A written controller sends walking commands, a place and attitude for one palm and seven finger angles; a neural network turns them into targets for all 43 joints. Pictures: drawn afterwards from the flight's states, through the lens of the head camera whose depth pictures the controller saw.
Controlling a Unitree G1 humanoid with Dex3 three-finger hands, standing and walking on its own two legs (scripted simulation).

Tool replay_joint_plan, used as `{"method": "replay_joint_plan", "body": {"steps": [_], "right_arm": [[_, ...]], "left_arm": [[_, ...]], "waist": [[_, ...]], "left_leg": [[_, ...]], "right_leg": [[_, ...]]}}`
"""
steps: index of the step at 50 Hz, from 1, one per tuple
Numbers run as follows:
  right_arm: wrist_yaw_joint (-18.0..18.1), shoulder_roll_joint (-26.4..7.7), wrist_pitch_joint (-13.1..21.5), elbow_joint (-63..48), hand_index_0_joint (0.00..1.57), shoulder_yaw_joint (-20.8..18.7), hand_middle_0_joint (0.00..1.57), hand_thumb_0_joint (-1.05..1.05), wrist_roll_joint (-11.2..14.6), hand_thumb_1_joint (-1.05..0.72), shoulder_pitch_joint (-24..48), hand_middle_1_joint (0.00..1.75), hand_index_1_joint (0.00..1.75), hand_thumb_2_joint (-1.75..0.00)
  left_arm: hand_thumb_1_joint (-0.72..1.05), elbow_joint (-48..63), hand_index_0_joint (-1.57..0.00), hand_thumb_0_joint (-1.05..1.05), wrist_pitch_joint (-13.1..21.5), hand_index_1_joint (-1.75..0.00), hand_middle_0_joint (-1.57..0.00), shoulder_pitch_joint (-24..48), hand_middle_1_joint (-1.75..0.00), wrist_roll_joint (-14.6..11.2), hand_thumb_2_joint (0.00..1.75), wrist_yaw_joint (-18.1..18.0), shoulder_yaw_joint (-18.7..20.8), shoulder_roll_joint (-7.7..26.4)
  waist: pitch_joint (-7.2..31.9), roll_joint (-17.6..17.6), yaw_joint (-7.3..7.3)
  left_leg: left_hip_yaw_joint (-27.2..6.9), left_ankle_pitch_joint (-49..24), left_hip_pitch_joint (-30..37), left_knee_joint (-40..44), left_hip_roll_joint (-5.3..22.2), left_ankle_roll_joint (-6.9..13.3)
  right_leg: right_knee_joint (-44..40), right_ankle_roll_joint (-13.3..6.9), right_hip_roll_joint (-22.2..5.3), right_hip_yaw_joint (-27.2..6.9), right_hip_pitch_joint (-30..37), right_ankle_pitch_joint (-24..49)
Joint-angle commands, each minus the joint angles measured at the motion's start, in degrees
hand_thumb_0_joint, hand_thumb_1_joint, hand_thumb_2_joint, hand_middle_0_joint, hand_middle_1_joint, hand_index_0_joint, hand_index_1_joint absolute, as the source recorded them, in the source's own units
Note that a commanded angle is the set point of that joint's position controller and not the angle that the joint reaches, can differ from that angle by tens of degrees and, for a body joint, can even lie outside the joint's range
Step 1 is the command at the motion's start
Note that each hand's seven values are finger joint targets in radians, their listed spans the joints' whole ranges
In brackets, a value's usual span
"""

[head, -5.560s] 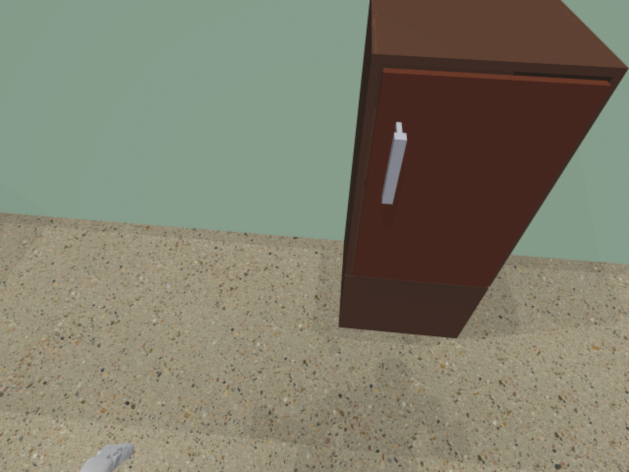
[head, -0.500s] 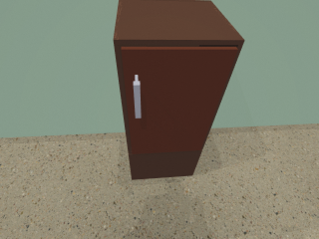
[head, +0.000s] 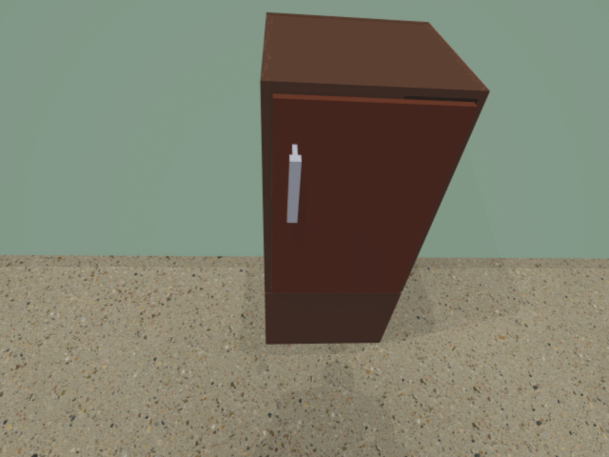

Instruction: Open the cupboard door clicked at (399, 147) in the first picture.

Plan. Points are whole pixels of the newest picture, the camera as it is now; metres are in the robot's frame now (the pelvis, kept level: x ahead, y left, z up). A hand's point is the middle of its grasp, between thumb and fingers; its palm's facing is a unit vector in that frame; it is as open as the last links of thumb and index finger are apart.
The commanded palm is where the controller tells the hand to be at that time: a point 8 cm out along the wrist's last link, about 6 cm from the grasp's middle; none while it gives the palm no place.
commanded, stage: shuffle to correct the standing spot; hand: left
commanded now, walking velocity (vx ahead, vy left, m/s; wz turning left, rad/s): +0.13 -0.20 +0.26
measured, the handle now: (293, 184) +0.62 +0.07 +0.01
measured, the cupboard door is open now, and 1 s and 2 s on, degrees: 0 0 0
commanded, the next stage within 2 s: come to a stop and stand still in 1.20 s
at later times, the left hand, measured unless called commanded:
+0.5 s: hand out of the picture -0.04 +0.12 -0.18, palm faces +0.12 -0.99 -0.07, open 7.4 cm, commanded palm none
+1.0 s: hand out of the picture +0.01 +0.02 -0.18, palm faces +0.12 -0.98 -0.14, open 7.3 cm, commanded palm none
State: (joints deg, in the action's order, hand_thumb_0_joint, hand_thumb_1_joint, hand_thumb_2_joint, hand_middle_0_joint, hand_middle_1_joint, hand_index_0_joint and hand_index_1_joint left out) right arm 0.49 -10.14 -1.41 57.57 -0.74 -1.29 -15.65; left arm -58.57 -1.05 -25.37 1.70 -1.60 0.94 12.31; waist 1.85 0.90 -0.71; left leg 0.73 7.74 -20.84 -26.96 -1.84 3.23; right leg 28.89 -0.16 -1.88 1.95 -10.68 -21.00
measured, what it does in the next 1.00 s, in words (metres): steps to the right: right foot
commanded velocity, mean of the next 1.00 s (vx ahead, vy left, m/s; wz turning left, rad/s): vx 0.13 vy -0.18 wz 0.04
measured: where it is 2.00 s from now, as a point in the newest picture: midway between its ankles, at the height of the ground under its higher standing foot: outside the picture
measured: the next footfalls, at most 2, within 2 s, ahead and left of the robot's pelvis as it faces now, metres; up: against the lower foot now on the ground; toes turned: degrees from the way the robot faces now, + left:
right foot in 0.74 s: +0.08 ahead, -0.22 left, +0.00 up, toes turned -3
left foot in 1.06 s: +0.08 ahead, -0.06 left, +0.00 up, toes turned +12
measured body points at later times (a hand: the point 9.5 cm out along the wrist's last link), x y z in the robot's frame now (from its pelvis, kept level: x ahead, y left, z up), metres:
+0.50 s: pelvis -0.01 -0.03 +0.00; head -0.02 +0.01 +0.45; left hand -0.05 +0.17 -0.17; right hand +0.00 -0.25 -0.14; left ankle +0.03 +0.06 -0.74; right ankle +0.02 -0.18 -0.66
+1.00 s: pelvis +0.03 -0.14 +0.00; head +0.03 -0.12 +0.45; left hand +0.01 +0.07 -0.16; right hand +0.06 -0.38 -0.14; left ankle +0.03 -0.06 -0.70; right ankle +0.04 -0.22 -0.74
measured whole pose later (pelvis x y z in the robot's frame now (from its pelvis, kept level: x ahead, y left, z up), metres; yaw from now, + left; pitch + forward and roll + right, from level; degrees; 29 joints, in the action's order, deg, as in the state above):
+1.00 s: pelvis +0.03 -0.14 +0.00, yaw +5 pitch +1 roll -1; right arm 0.3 -9.1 -1.3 57.7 -3.5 -1.8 -18.3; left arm -58.0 0.1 -20.3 2.2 -1.1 1.5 7.9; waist 2.1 1.6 0.2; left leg 8.0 21.9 -25.3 -48.0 3.2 1.4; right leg 23.5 -4.4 1.8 8.5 -13.0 -12.3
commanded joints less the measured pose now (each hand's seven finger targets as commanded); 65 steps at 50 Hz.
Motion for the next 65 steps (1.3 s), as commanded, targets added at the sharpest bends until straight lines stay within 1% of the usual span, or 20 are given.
{"method": "replay_joint_plan", "body": {"steps": [1,5,7,8,10,13,15,16,23,33,36,37,38,42,50,51,53,54,59,65], "right_arm": [[0.96,-10.3,0.25,-3.19,0.2,-2.91,0.2,0.0,-0.38,-0.9,0.26,0.3,0.3,-0.9],[1.45,-8.32,-0.28,-3.17,0.2,-3.18,0.2,0.0,-0.43,-0.9,0.77,0.3,0.3,-0.9],[1.34,-3.27,-0.85,-3.72,0.2,-2.67,0.2,0.0,-0.15,-0.9,0.34,0.3,0.3,-0.9],[1.12,-3.28,-0.67,-3.72,0.2,-3.16,0.2,0.0,-0.13,-0.9,-0.11,0.3,0.3,-0.9],[0.56,-1.76,0.28,-2.23,0.2,-2.8,0.2,0.0,0.07,-0.9,-4.07,0.3,0.3,-0.9],[0.5,-0.37,2.19,0.14,0.2,-1.73,0.2,0.0,0.17,-0.9,-9.09,0.3,0.3,-0.9],[2.24,-8.83,2.83,0.81,0.2,-3.6,0.2,0.0,-0.49,-0.9,-15.57,0.3,0.3,-0.9],[2.82,-11.44,2.43,0.09,0.2,-4.15,0.2,0.0,-0.43,-0.9,-14.8,0.3,0.3,-0.9],[2.78,-5.64,4.62,-0.37,0.2,-3.03,0.2,0.0,-0.08,-0.9,-7.15,0.3,0.3,-0.9],[1.55,-9.67,2.54,0.17,0.2,-5.65,0.2,0.0,-1.28,-0.9,-6.34,0.3,0.3,-0.9],[1.21,-6.48,1.38,-0.56,0.2,-5.25,0.2,0.0,-1.03,-0.9,-3.92,0.3,0.3,-0.9],[1.07,-0.04,1.3,-1.88,0.2,-3.79,0.2,0.0,-0.3,-0.9,-4.95,0.3,0.3,-0.9],[0.78,-1.36,1.19,-3.74,0.2,-3.5,0.2,0.0,-0.45,-0.9,-2.08,0.3,0.3,-0.9],[-0.75,-1.8,-0.12,-1.3,0.2,-3.82,0.2,0.0,-0.82,-0.9,-6.29,0.3,0.3,-0.9],[0.48,0.54,2.24,-0.8,0.2,-1.85,0.2,0.0,-0.52,-0.9,-8.59,0.3,0.3,-0.9],[0.98,-0.58,2.85,0.42,0.2,-1.74,0.2,0.0,-0.4,-0.9,-12.03,0.3,0.3,-0.9],[2.39,-9.83,3.2,0.54,0.2,-3.74,0.2,0.0,-0.6,-0.9,-16.18,0.3,0.3,-0.9],[2.7,-11.17,2.94,0.12,0.2,-4.03,0.2,0.0,-0.46,-0.9,-15.5,0.3,0.3,-0.9],[2.75,-4.86,5.35,-0.01,0.2,-1.96,0.2,0.0,-0.34,-0.9,-7.23,0.3,0.3,-0.9],[1.78,-7.39,4.27,1.4,0.2,-3.27,0.2,0.0,-0.96,-0.9,-8.29,0.3,0.3,-0.9]], "left_arm": [[0.9,0.0,-0.2,0.0,-0.67,-0.3,-0.2,-10.11,-0.3,0.32,0.9,0.45,1.01,1.77],[0.9,-1.14,-0.2,0.0,-1.08,-0.3,-0.2,-15.03,-0.3,0.28,0.9,0.78,1.99,2.38],[0.9,0.05,-0.2,0.0,-0.97,-0.3,-0.2,-11.79,-0.3,0.58,0.9,0.02,2.98,5.64],[0.9,2.57,-0.2,0.0,-0.6,-0.3,-0.2,-3.89,-0.3,0.49,0.9,-0.47,2.85,4.83],[0.9,4.26,-0.2,0.0,0.62,-0.3,-0.2,3.05,-0.3,0.42,0.9,-0.62,2.26,3.42],[0.9,1.22,-0.2,0.0,0.34,-0.3,-0.2,-1.98,-0.3,0.34,0.9,-0.39,1.05,2.3],[0.9,1.21,-0.2,0.0,-0.13,-0.3,-0.2,-7.33,-0.3,0.2,0.9,0.64,0.26,-2.28],[0.9,2.47,-0.2,0.0,-0.49,-0.3,-0.2,-5.15,-0.3,0.84,0.9,1.12,0.81,-0.75],[0.9,1.58,-0.2,0.0,-0.96,-0.3,-0.2,-1.78,-0.3,1.01,0.9,2.67,2.15,-2.2],[0.9,5.29,-0.2,0.0,-0.71,-0.3,-0.2,5.98,-0.3,0.03,0.9,3.39,2.9,-2.33],[0.9,1.37,-0.2,0.0,-0.24,-0.3,-0.2,-7.22,-0.3,0.45,0.9,2.52,4.09,1.68],[0.9,1.42,-0.2,0.0,0.24,-0.3,-0.2,-8.63,-0.3,1.09,0.9,1.3,4.55,6.72],[0.9,3.48,-0.2,0.0,0.21,-0.3,-0.2,-4.74,-0.3,0.25,0.9,0.72,4.2,6.89],[0.9,6.05,-0.2,0.0,2.28,-0.3,-0.2,8.98,-0.3,0.27,0.9,-0.17,2.83,2.19],[0.9,2.69,-0.2,0.0,1.55,-0.3,-0.2,3.22,-0.3,0.03,0.9,0.53,2.09,3.49],[0.9,2.55,-0.2,0.0,1.34,-0.3,-0.2,3.04,-0.3,-0.42,0.9,0.88,1.81,2.09],[0.9,4.54,-0.2,0.0,1.47,-0.3,-0.2,2.39,-0.3,-0.4,0.9,2.21,1.03,-2.23],[0.9,6.3,-0.2,0.0,1.06,-0.3,-0.2,7.56,-0.3,0.62,0.9,2.68,1.91,0.79],[0.9,3.15,-0.2,0.0,0.66,-0.3,-0.2,6.28,-0.3,0.53,0.9,3.71,2.28,-1.3],[0.9,2.85,-0.2,0.0,1.39,-0.3,-0.2,10.74,-0.3,-0.3,0.9,3.54,1.69,-2.93]], "waist": [[-6.46,-5.82,-1.0],[-3.65,-0.7,-2.37],[-6.29,15.03,-0.97],[-8.47,13.95,1.05],[-7.64,6.6,4.43],[-7.61,0.57,3.65],[-6.91,-18.8,3.77],[-8.58,-13.48,3.62],[-5.68,-4.64,-0.01],[-4.63,-11.45,1.89],[-0.79,5.26,-4.58],[-1.04,23.41,-4.7],[-3.26,18.63,-3.96],[-5.46,8.44,3.74],[-3.89,2.42,2.57],[-2.6,-0.6,3.75],[-3.61,-18.36,4.86],[-8.04,-10.36,5.98],[-5.86,-6.83,0.97],[-4.86,-10.44,2.85]], "left_leg": [[-15.13,32.82,-5.51,18.49,10.02,0.19],[-8.11,28.54,-8.32,10.5,5.03,-2.67],[3.16,16.4,-7.82,-16.91,-2.11,-3.46],[3.17,16.11,-7.93,-29.99,-0.47,-2.17],[2.71,17.63,-4.16,-28.84,3.26,-0.81],[5.52,11.13,9.82,-1.2,3.39,-2.23],[-27.21,27.97,15.08,15.83,23.34,2.5],[-33.06,35.96,9.27,21.51,29.19,6.61],[-9.36,15.0,1.28,17.93,19.57,4.74],[-7.14,26.12,-3.92,15.95,19.16,4.43],[1.04,30.2,-15.14,-4.57,10.3,-0.31],[8.94,29.76,-25.4,-24.9,1.9,-3.03],[2.38,27.46,-23.51,-35.17,3.56,-1.19],[3.39,12.44,-13.44,-42.05,7.1,-1.83],[8.61,11.34,7.52,-4.03,3.76,-1.71],[6.35,8.68,14.79,3.25,5.15,-1.64],[-27.1,15.83,23.33,15.51,29.26,8.04],[-29.06,18.14,17.59,18.09,33.25,12.87],[-4.74,-6.87,11.62,15.08,20.12,6.53],[2.04,-9.58,11.16,9.77,17.92,4.82]], "right_leg": [[-0.97,-2.47,3.31,3.87,-1.42,-5.15],[-8.8,-4.02,1.08,0.5,4.22,-8.01],[-22.15,-9.81,-11.77,-14.99,-6.42,-23.54],[-24.91,-11.74,-16.26,-17.15,-12.4,-20.1],[-19.28,-11.1,-12.52,-8.21,-12.16,-5.52],[-5.78,-6.71,-6.35,-2.14,-15.16,-8.06],[18.58,-1.53,1.26,2.96,-28.41,-9.48],[28.35,-1.94,-1.19,-2.48,-28.91,-6.13],[37.03,0.47,-3.05,-3.6,-24.73,11.06],[7.23,0.76,0.14,5.07,-8.16,1.73],[-8.36,-0.54,-0.66,3.55,11.52,0.77],[-18.26,-4.87,-15.13,-15.91,13.87,-13.67],[-22.66,-7.79,-18.76,-21.12,2.99,-20.22],[-20.81,-8.4,-11.93,-7.15,-10.33,-9.08],[-13.66,-10.97,-8.59,-7.2,-9.05,-2.25],[-7.37,-9.02,-6.15,-5.18,-12.08,-1.99],[18.11,-2.23,1.52,3.66,-31.43,-9.05],[28.16,-2.08,-1.63,-1.41,-33.24,-7.58],[32.96,0.57,-3.06,-2.29,-26.36,7.23],[11.02,1.14,-1.72,5.49,-15.25,4.73]]}}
